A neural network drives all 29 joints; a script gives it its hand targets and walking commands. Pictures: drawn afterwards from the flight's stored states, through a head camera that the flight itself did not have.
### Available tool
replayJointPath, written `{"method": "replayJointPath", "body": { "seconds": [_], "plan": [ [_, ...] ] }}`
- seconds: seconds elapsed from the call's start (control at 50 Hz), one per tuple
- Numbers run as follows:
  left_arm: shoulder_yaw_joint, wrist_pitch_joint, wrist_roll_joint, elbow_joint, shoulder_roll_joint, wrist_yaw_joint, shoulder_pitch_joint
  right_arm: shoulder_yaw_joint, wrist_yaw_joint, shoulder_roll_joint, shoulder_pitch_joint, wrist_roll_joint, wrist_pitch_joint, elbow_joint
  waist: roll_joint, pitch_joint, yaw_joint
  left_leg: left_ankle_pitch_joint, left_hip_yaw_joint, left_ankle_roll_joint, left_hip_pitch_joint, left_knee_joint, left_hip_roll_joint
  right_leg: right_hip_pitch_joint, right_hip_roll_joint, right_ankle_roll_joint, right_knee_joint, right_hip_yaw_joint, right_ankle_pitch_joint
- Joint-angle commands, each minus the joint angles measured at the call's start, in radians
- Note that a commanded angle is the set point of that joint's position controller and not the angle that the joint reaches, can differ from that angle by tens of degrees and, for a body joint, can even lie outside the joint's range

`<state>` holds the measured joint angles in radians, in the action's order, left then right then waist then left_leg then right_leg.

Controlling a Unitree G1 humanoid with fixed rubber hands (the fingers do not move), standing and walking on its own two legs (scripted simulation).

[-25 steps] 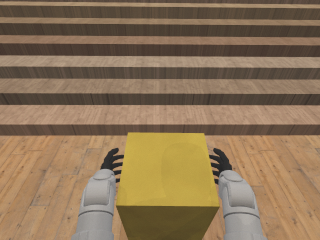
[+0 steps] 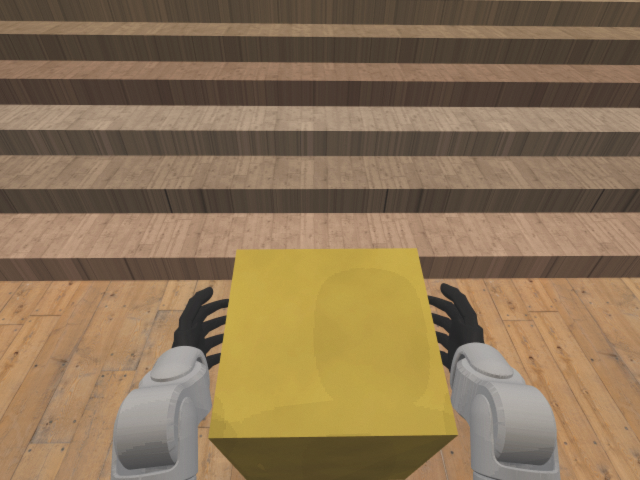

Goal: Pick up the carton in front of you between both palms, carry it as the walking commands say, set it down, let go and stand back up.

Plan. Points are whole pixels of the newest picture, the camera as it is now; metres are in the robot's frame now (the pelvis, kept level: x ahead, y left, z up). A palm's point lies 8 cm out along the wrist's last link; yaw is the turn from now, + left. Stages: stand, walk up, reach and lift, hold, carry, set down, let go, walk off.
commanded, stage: carry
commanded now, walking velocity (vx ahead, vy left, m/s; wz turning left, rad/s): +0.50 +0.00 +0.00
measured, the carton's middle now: (326, 373) +0.28 +0.01 +0.03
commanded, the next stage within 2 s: none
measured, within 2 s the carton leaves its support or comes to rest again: neither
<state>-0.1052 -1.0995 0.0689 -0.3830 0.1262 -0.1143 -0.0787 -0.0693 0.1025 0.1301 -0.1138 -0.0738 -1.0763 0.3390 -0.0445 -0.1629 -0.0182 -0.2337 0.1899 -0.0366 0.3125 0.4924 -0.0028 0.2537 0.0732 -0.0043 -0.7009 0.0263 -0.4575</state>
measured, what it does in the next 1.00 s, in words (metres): walks ahead: right foot, then left foot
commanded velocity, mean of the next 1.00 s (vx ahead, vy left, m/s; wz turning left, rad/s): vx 0.50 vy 0.00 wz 0.00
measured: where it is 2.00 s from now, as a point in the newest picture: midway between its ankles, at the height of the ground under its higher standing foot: (338, 243)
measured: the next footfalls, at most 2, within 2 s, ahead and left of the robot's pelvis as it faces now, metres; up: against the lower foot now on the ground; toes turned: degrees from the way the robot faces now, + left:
right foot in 0.26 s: +0.30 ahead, -0.12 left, +0.00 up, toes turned -11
left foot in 0.76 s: +0.64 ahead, +0.08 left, +0.00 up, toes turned +12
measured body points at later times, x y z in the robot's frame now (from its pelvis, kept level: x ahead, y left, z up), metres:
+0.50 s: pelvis +0.28 -0.05 +0.02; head +0.27 -0.06 +0.47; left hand +0.51 +0.12 +0.10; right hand +0.54 -0.18 +0.10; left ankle +0.27 +0.09 -0.66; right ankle +0.26 -0.12 -0.73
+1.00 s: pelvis +0.60 +0.01 +0.02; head +0.61 +0.02 +0.47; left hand +0.88 +0.14 +0.12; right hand +0.86 -0.16 +0.13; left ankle +0.60 +0.07 -0.73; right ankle +0.60 -0.14 -0.66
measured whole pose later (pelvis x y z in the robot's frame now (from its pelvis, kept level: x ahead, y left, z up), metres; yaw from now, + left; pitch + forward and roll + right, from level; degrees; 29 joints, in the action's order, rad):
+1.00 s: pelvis +0.60 +0.01 +0.02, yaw -2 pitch +4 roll -1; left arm -0.06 -1.21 0.02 -0.61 0.13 -0.14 -0.06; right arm -0.07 0.14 0.13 -0.06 -0.01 -1.19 0.60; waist 0.00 -0.07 0.03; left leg -0.21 0.25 -0.08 0.24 0.37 0.02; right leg 0.57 0.11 0.03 -1.03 0.07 -0.23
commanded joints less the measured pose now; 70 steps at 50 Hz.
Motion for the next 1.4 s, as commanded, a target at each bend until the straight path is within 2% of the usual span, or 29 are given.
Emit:
{"method": "replayJointPath", "body": {
  "seconds": [0.0,0.04,0.1,0.18,0.22,0.24,0.26,0.28,0.3,0.36,0.44,0.66,0.72,0.74,0.76,0.78,0.8,0.86,0.9,1.02,1.14,1.18,1.22,1.24,1.26,1.28,1.3,1.34,1.38],
  "plan": [
    [0.693,-0.06,-0.325,-0.183,0.768,0.109,-0.442,0.577,-0.073,0.793,-0.267,0.233,-0.07,0.132,0.206,-0.098,0.047,0.047,-0.687,-0.226,-0.549,-0.245,0.468,0.601,0.013,0.027,-0.366,0.016,-0.099],
    [0.679,-0.075,-0.327,-0.186,0.796,0.099,-0.392,0.596,-0.062,0.815,-0.289,0.263,-0.091,0.197,0.111,-0.087,0.041,0.107,-0.52,-0.181,-0.498,-0.271,0.406,0.602,0.045,0.027,-0.319,0.015,-0.044],
    [0.646,-0.078,-0.3,-0.186,0.776,0.068,-0.334,0.615,-0.049,0.78,-0.299,0.29,-0.103,0.239,0.157,-0.072,0.036,0.147,-0.272,-0.104,-0.382,-0.3,0.291,0.432,0.004,0.0,-0.075,0.096,0.111],
    [0.598,-0.087,-0.243,-0.183,0.69,0.02,-0.238,0.609,-0.027,0.684,-0.235,0.302,-0.117,0.245,0.206,-0.033,0.032,0.144,-0.118,-0.054,-0.22,-0.261,0.251,0.189,-0.051,0.006,0.141,0.192,0.291],
    [0.584,-0.094,-0.235,-0.186,0.652,0.005,-0.218,0.605,-0.018,0.647,-0.229,0.303,-0.126,0.256,0.175,-0.052,0.019,0.19,-0.039,-0.022,-0.109,-0.121,0.217,-0.038,-0.09,0.015,0.197,0.251,0.312],
    [0.577,-0.098,-0.233,-0.188,0.637,0.0,-0.214,0.603,-0.013,0.628,-0.214,0.303,-0.131,0.257,0.141,-0.089,0.014,0.236,0.011,0.001,-0.037,0.022,0.186,-0.191,-0.091,0.027,0.206,0.253,0.257],
    [0.568,-0.102,-0.229,-0.185,0.618,-0.004,-0.193,0.6,-0.009,0.597,-0.224,0.306,-0.136,0.267,0.039,-0.129,-0.012,0.137,0.038,0.037,0.086,0.241,0.144,-0.334,0.045,0.046,0.267,0.059,0.138],
    [0.562,-0.101,-0.229,-0.192,0.604,-0.008,-0.216,0.611,-0.009,0.589,-0.25,0.31,-0.144,0.299,-0.233,-0.162,-0.017,-0.147,0.023,0.085,0.302,0.552,0.026,-0.432,0.329,0.166,0.457,-0.483,-0.085],
    [0.573,-0.104,-0.24,-0.196,0.627,-0.004,-0.218,0.614,-0.014,0.6,-0.261,0.323,-0.146,0.294,-0.207,-0.139,-0.015,-0.261,-0.113,0.054,0.409,0.708,0.036,-0.417,0.387,0.241,0.53,-0.618,-0.008],
    [0.647,-0.087,-0.292,-0.259,0.747,0.035,-0.309,0.632,-0.047,0.73,-0.262,0.324,-0.125,0.269,0.02,-0.134,-0.001,-0.123,-0.184,0.015,0.4,0.721,0.152,-0.29,0.317,0.187,0.504,-0.356,0.214],
    [0.716,-0.067,-0.331,-0.275,0.793,0.092,-0.305,0.635,-0.068,0.798,-0.19,0.262,-0.09,0.246,-0.038,-0.119,0.004,-0.003,-0.121,0.034,0.321,0.485,0.127,-0.232,0.226,0.125,0.548,-0.107,0.271],
    [0.652,-0.097,-0.276,-0.242,0.651,0.079,-0.215,0.637,-0.047,0.678,-0.176,0.254,-0.121,0.282,-0.116,0.075,-0.001,0.202,0.037,0.009,0.264,0.047,0.065,-0.3,0.171,0.112,0.51,0.115,0.62],
    [0.664,-0.096,-0.28,-0.276,0.648,0.069,-0.236,0.635,-0.049,0.672,-0.177,0.28,-0.12,0.296,-0.091,-0.006,0.024,0.112,0.127,-0.011,-0.031,-0.001,-0.018,-0.263,0.135,0.076,0.239,0.213,0.878],
    [0.67,-0.097,-0.284,-0.297,0.639,0.065,-0.251,0.631,-0.05,0.67,-0.171,0.284,-0.119,0.299,-0.036,-0.084,0.043,0.059,0.098,-0.009,-0.242,-0.007,-0.009,-0.164,0.094,0.053,0.034,0.226,0.8],
    [0.674,-0.1,-0.294,-0.326,0.628,0.061,-0.271,0.621,-0.05,0.661,-0.181,0.287,-0.118,0.319,0.111,-0.156,0.055,-0.2,-0.265,-0.068,-0.409,-0.119,0.203,0.039,0.034,0.016,-0.229,0.213,0.581],
    [0.687,-0.103,-0.306,-0.367,0.645,0.06,-0.283,0.626,-0.051,0.671,-0.201,0.297,-0.115,0.316,0.392,-0.233,0.046,-0.237,-0.705,-0.203,-0.592,-0.258,0.414,0.321,-0.105,-0.004,-0.517,0.143,0.113],
    [0.7,-0.099,-0.318,-0.375,0.667,0.063,-0.31,0.643,-0.057,0.707,-0.207,0.324,-0.115,0.339,0.299,-0.203,0.041,-0.066,-0.689,-0.211,-0.548,-0.278,0.43,0.397,-0.057,0.024,-0.652,0.008,0.008],
    [0.694,-0.087,-0.316,-0.354,0.738,0.073,-0.324,0.672,-0.069,0.757,-0.285,0.344,-0.105,0.385,0.073,-0.168,0.031,0.132,-0.398,-0.128,-0.35,-0.248,0.349,0.371,0.058,0.065,-0.552,-0.043,0.149],
    [0.682,-0.087,-0.301,-0.317,0.723,0.066,-0.316,0.672,-0.069,0.728,-0.297,0.343,-0.107,0.365,0.108,-0.155,0.028,0.081,-0.286,-0.097,-0.286,-0.279,0.309,0.335,0.054,0.056,-0.449,-0.002,0.205],
    [0.597,-0.112,-0.255,-0.218,0.56,-0.002,-0.483,0.576,-0.025,0.53,-0.436,0.321,-0.132,0.255,0.153,-0.053,0.051,0.121,-0.149,-0.12,-0.294,-0.332,0.257,0.445,0.041,0.015,-0.139,0.083,0.341],
    [0.46,-0.124,-0.235,-0.035,0.425,-0.073,-0.75,0.45,0.06,0.42,-0.697,0.292,-0.134,0.059,0.167,0.031,0.07,0.258,-0.083,-0.117,-0.307,-0.299,0.228,0.412,0.005,0.058,0.073,0.122,0.448],
    [0.417,-0.119,-0.239,0.02,0.422,-0.085,-0.829,0.417,0.08,0.425,-0.787,0.292,-0.129,0.01,0.186,0.017,0.056,0.37,-0.069,-0.097,-0.335,-0.24,0.229,0.337,-0.017,0.083,0.113,0.129,0.447],
    [0.372,-0.11,-0.238,0.084,0.423,-0.09,-0.89,0.393,0.094,0.442,-0.878,0.284,-0.124,-0.04,0.185,-0.075,-0.005,0.609,-0.015,-0.062,-0.354,-0.04,0.212,0.146,-0.072,0.102,0.136,0.172,0.399],
    [0.351,-0.105,-0.235,0.126,0.421,-0.094,-0.911,0.376,0.1,0.444,-0.909,0.276,-0.123,-0.065,0.13,-0.167,-0.058,0.605,0.031,-0.038,-0.305,0.193,0.157,-0.056,-0.124,0.099,0.161,0.215,0.348],
    [0.328,-0.099,-0.227,0.162,0.425,-0.095,-0.923,0.362,0.108,0.435,-0.951,0.267,-0.121,-0.09,0.022,-0.249,-0.109,0.39,0.019,-0.019,-0.14,0.461,0.109,-0.277,-0.056,0.082,0.174,0.126,0.304],
    [0.312,-0.091,-0.225,0.174,0.41,-0.1,-1.009,0.355,0.114,0.472,-0.978,0.258,-0.121,-0.107,-0.246,-0.325,-0.047,-0.076,-0.041,0.025,0.161,0.74,-0.018,-0.464,0.259,0.217,0.279,-0.435,0.306],
    [0.328,-0.086,-0.251,0.199,0.46,-0.097,-1.032,0.328,0.117,0.48,-1.007,0.253,-0.118,-0.118,-0.286,-0.352,-0.042,-0.255,-0.16,0.011,0.309,0.907,-0.055,-0.506,0.293,0.267,0.41,-0.606,0.22],
    [0.36,-0.064,-0.285,0.188,0.571,-0.072,-1.13,0.332,0.109,0.572,-1.117,0.261,-0.099,-0.132,-0.101,-0.306,-0.038,-0.182,-0.215,-0.031,0.399,0.951,0.025,-0.446,0.241,0.231,0.326,-0.431,0.378],
    [0.406,-0.035,-0.319,0.156,0.659,-0.048,-1.215,0.334,0.093,0.646,-1.136,0.254,-0.074,-0.15,-0.045,-0.314,-0.018,-0.112,-0.21,-0.035,0.394,0.871,0.065,-0.395,0.211,0.2,0.307,-0.289,0.526]
  ]
}}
